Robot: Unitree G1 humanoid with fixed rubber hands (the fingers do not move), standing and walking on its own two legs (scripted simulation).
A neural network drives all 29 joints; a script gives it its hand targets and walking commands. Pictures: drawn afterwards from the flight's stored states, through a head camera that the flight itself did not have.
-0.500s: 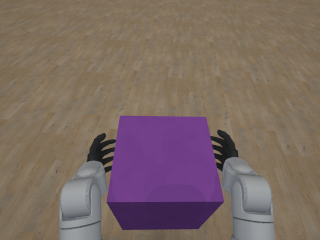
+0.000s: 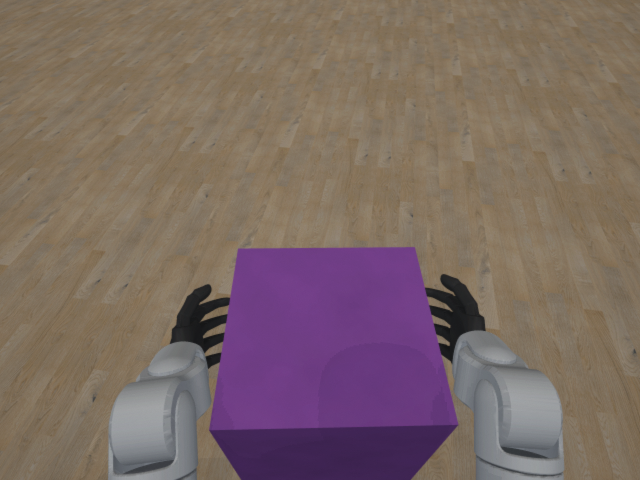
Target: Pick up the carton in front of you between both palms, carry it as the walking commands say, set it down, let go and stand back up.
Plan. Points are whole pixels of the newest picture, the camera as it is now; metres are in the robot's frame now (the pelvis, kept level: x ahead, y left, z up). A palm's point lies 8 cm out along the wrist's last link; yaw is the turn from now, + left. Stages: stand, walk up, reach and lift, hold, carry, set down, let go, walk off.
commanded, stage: carry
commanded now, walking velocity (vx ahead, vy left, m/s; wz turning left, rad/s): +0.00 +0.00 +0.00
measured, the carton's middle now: (327, 373) +0.25 +0.01 +0.00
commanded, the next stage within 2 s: none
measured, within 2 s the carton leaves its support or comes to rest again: neither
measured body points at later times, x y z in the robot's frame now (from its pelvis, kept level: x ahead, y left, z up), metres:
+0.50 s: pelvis +0.17 +0.02 -0.02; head +0.18 +0.02 +0.43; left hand +0.45 +0.15 +0.06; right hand +0.43 -0.15 +0.07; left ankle +0.21 +0.10 -0.75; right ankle +0.01 -0.08 -0.74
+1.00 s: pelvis +0.15 +0.00 -0.02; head +0.13 -0.01 +0.43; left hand +0.43 +0.12 +0.02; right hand +0.41 -0.18 +0.02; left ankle +0.21 +0.10 -0.75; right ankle +0.01 -0.07 -0.75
